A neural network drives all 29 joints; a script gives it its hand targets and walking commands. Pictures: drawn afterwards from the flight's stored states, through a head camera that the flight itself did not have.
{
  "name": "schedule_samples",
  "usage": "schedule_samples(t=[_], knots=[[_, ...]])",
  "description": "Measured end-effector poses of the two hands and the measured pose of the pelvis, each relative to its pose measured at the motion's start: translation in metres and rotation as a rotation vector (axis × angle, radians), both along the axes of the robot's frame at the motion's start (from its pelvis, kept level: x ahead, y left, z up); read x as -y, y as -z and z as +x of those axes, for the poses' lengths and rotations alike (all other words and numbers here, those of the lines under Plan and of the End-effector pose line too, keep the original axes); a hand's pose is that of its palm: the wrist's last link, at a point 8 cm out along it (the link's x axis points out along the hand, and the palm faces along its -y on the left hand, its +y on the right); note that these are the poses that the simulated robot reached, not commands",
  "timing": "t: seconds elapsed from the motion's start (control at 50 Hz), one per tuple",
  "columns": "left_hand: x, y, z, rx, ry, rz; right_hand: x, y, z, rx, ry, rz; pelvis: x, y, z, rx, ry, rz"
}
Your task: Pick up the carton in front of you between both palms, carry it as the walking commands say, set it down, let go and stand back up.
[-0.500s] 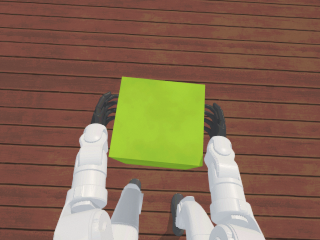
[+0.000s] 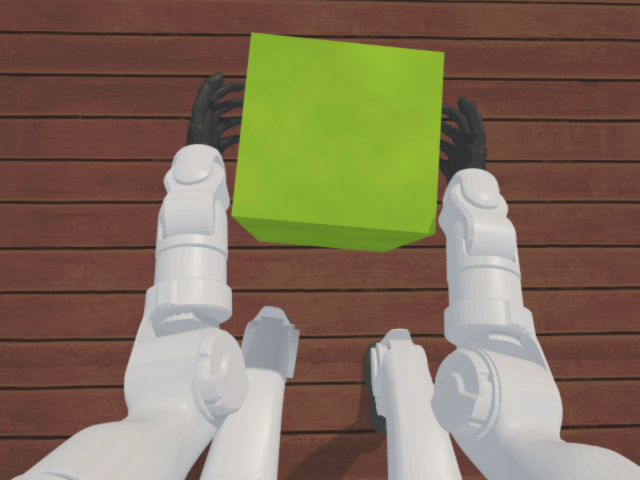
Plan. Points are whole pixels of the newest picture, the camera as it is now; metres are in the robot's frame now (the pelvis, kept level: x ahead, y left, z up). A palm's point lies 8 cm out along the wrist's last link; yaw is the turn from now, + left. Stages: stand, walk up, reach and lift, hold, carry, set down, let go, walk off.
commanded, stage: set down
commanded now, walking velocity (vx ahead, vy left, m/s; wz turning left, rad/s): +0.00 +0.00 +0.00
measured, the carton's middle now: (332, 166) +0.48 +0.05 -0.16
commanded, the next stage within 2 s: none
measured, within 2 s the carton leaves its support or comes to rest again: neither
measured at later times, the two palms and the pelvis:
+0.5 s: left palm (221, 167) +0.48 +0.22 -0.23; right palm (409, 176) +0.51 -0.08 -0.24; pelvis -0.02 +0.00 -0.12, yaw -2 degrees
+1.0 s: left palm (230, 180) +0.50 +0.24 -0.36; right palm (387, 184) +0.53 -0.07 -0.37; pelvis -0.01 -0.01 -0.19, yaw -3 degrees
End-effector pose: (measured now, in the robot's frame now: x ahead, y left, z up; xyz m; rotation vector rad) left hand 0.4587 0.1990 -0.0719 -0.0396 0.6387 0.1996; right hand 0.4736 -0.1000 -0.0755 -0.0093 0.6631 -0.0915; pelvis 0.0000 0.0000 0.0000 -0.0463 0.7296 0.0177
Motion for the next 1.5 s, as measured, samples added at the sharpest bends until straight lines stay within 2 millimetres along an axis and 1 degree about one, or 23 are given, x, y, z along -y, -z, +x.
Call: schedule_samples(t=[0.08, 0.16, 0.22, 0.32, 0.44, 0.58, 0.72, 0.8, 0.88, 0.92, 0.98, 1.1, 1.16, 1.3, 1.42, 1.5], knots=[[-0.012, 0.031, -0.002, -0.009, -0.023, 0.009, -0.013, 0.031, 0.007, -0.008, -0.031, -0.004, -0.001, 0.024, -0.004, -0.036, -0.004, -0.008], [-0.02, 0.06, 0.001, -0.009, -0.038, 0.005, -0.021, 0.059, 0.014, -0.009, -0.041, 0.001, -0.001, 0.048, -0.009, -0.059, -0.008, -0.02], [-0.021, 0.08, 0.006, -0.013, -0.038, -0.002, -0.022, 0.078, 0.018, -0.012, -0.044, -0.01, 0.0, 0.063, -0.012, -0.07, -0.015, -0.025], [-0.015, 0.11, 0.015, -0.02, -0.026, -0.009, -0.015, 0.104, 0.026, -0.018, -0.033, -0.017, 0.001, 0.085, -0.014, -0.085, -0.01, -0.033], [-0.016, 0.143, 0.025, -0.041, -0.011, 0.03, -0.017, 0.142, 0.035, -0.038, -0.044, -0.008, 0.003, 0.108, -0.015, -0.11, 0.01, -0.026], [-0.03, 0.186, 0.023, -0.064, -0.036, 0.05, -0.032, 0.195, 0.039, -0.06, -0.069, 0.018, 0.007, 0.134, -0.016, -0.123, 0.017, -0.015], [-0.044, 0.234, 0.026, -0.061, -0.061, 0.04, -0.046, 0.235, 0.054, -0.056, -0.11, -0.006, 0.012, 0.159, -0.02, -0.092, 0.018, -0.012], [-0.046, 0.26, 0.031, -0.075, -0.057, 0.037, -0.048, 0.26, 0.059, -0.068, -0.123, -0.023, 0.013, 0.172, -0.021, -0.068, 0.021, -0.01], [-0.043, 0.279, 0.031, -0.112, -0.035, 0.039, -0.043, 0.279, 0.058, -0.103, -0.119, -0.025, 0.009, 0.18, -0.018, -0.039, 0.036, -0.013], [-0.04, 0.285, 0.032, -0.13, -0.022, 0.042, -0.04, 0.287, 0.058, -0.121, -0.123, -0.025, 0.007, 0.184, -0.016, -0.037, 0.038, -0.012], [-0.037, 0.288, 0.036, -0.129, -0.008, 0.048, -0.036, 0.294, 0.059, -0.12, -0.134, -0.031, 0.005, 0.189, -0.014, -0.03, 0.042, -0.007], [-0.036, 0.28, 0.045, -0.09, -0.014, 0.047, -0.035, 0.294, 0.063, -0.082, -0.128, -0.008, 0.008, 0.2, -0.016, -0.001, 0.052, 0.006], [-0.04, 0.278, 0.042, -0.096, -0.021, 0.055, -0.038, 0.295, 0.064, -0.087, -0.137, 0.004, 0.011, 0.202, -0.019, 0.005, 0.055, 0.013], [-0.042, 0.289, 0.026, -0.122, -0.027, 0.042, -0.04, 0.301, 0.056, -0.111, -0.16, 0.006, 0.017, 0.202, -0.023, 0.021, 0.057, 0.03], [-0.046, 0.296, 0.023, -0.124, -0.045, 0.029, -0.044, 0.301, 0.058, -0.112, -0.194, 0.002, 0.02, 0.2, -0.024, 0.032, 0.062, 0.031], [-0.05, 0.299, 0.024, -0.128, -0.03, 0.032, -0.046, 0.301, 0.061, -0.108, -0.214, 0.0, 0.02, 0.2, -0.023, 0.036, 0.065, 0.03]])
